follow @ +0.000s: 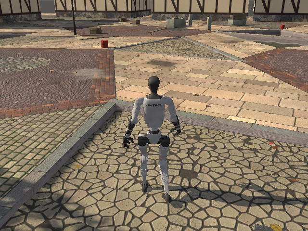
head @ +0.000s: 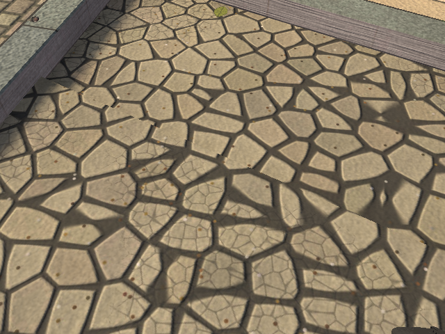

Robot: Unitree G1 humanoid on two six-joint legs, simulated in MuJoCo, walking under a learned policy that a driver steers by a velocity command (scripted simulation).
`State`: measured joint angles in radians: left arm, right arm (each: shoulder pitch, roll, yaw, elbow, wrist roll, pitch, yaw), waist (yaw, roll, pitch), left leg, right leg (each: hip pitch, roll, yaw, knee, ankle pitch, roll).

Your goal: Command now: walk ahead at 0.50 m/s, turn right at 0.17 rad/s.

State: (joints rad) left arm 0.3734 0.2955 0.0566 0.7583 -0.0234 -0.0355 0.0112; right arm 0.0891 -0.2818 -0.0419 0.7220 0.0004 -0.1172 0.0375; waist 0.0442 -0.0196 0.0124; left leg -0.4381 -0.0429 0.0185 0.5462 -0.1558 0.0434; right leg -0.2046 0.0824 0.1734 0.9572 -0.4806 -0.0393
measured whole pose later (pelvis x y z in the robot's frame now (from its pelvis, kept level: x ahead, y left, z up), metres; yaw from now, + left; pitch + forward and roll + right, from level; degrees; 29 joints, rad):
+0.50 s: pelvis +0.28 -0.04 +0.00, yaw -7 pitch +3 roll +1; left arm 0.07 0.28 0.05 0.63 -0.02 -0.06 -0.04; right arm 0.35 -0.31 -0.05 0.86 0.00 -0.05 -0.01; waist -0.06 0.00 0.03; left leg -0.06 0.03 0.07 0.71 -0.45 -0.01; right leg -0.50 0.03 -0.02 0.58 -0.12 -0.08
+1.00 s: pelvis +0.57 -0.07 +0.00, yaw -24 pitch +2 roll +1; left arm 0.39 0.30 0.07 0.75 -0.03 -0.02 0.02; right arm 0.07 -0.27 -0.04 0.67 -0.01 -0.11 0.02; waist 0.06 -0.02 0.01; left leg -0.44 -0.03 -0.01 0.55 -0.15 0.02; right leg -0.24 0.09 0.19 0.94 -0.50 -0.04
